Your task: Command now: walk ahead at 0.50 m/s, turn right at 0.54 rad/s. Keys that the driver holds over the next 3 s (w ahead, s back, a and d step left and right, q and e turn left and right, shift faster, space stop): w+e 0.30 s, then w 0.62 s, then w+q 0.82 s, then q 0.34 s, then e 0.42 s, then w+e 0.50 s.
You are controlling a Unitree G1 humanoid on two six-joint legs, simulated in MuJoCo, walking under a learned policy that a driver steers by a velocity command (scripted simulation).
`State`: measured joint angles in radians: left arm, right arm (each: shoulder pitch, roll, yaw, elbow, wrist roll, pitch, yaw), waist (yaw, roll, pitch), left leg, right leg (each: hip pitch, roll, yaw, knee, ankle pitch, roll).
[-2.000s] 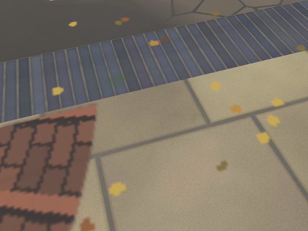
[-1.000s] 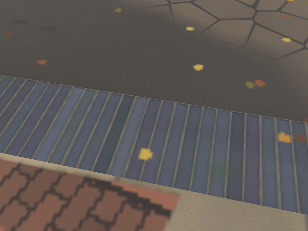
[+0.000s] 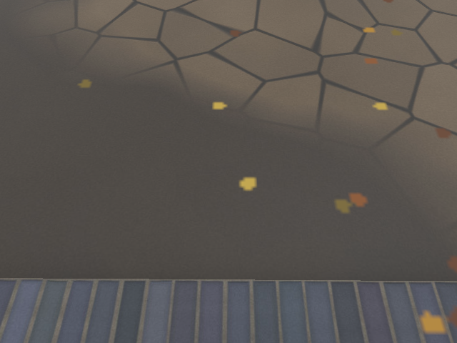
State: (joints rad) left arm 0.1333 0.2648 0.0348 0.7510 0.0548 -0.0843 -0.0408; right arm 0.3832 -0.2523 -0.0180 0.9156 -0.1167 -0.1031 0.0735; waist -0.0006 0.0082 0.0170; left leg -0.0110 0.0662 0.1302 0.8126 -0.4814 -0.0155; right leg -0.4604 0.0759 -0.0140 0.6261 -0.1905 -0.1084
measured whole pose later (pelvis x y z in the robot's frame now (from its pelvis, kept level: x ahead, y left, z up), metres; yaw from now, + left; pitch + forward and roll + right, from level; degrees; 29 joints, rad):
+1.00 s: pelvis +0.56 -0.10 +0.02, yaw -16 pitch +1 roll -1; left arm 0.32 0.22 0.03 0.86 0.05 -0.11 -0.01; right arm 0.25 -0.26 -0.01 0.90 -0.09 -0.10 0.04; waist 0.01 0.04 -0.01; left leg -0.49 0.04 -0.04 1.14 -0.34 0.09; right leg -0.25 0.05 -0.07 0.45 -0.23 -0.07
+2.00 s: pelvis +1.11 -0.17 -0.09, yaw +17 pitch +3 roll +0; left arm 0.20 0.22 0.07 0.74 0.02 -0.06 0.03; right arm 0.19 -0.30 -0.11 0.70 0.02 0.04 -0.02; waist 0.01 0.04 0.02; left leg -0.66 0.01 -0.04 1.10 -0.36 -0.05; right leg -0.31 -0.03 -0.08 0.45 -0.19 -0.02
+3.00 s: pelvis +1.30 -0.14 -0.08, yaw -1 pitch +3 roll +3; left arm 0.45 0.23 0.06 0.85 -0.02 -0.05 0.03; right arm -0.02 -0.29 -0.10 0.79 0.02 -0.09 0.02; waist 0.08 0.04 0.00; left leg -0.61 0.02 -0.07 0.57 0.02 -0.04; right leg -0.01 0.02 0.16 0.28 -0.32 -0.06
